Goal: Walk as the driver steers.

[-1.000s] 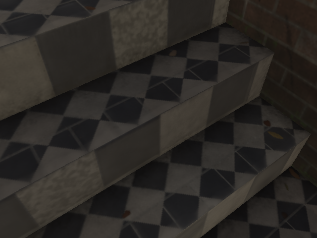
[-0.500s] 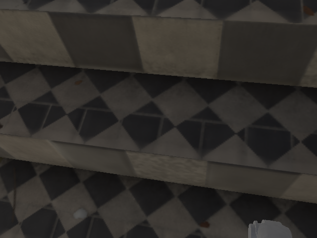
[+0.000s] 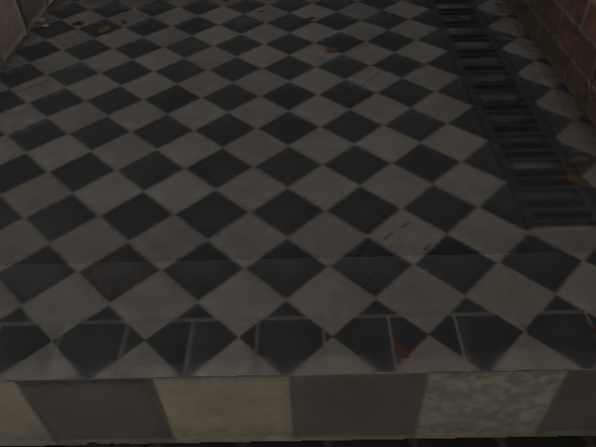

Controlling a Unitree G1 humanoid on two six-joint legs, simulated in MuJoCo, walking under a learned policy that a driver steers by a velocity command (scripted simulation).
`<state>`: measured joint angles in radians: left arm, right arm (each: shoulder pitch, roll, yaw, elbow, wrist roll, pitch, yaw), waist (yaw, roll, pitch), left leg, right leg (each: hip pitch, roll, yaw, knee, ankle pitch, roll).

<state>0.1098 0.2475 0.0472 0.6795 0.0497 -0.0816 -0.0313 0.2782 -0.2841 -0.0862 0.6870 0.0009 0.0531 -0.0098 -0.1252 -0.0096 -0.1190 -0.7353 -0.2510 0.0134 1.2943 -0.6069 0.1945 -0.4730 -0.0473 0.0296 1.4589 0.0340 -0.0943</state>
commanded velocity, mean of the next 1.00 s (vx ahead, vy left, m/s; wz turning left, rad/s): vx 0.52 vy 0.00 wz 0.55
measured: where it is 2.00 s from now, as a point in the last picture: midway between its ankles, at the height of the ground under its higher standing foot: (12, 236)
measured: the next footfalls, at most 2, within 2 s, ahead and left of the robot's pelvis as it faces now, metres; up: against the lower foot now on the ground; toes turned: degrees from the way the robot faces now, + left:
right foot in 0.36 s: +0.33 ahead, -0.14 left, +0.20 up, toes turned +14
left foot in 0.64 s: +0.41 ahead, +0.16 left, +0.35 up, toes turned +18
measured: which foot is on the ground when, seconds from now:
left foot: down 0.00-0.36, up 0.38-0.62, down 0.64-0.68, up 0.70-0.76, down 0.78-1.00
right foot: up 0.00-0.34, down 0.36-0.78, up 0.80-1.00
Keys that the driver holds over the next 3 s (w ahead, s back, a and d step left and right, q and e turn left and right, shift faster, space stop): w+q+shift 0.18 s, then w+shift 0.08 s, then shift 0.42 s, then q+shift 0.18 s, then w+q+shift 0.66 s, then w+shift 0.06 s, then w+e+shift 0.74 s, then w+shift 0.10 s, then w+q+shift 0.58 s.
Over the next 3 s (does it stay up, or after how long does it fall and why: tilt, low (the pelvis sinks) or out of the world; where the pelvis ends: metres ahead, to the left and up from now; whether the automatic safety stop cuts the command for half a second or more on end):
stays up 1.34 0.85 0.73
